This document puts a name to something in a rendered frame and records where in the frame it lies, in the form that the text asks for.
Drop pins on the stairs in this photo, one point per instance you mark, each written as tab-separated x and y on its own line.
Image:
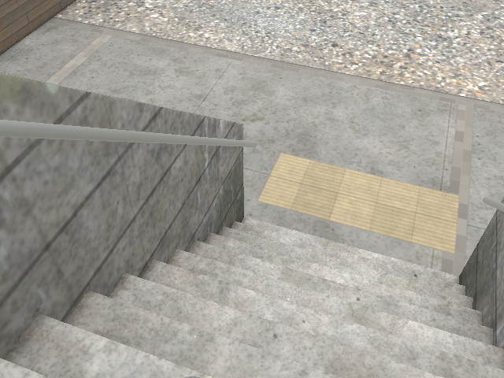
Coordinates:
263	301

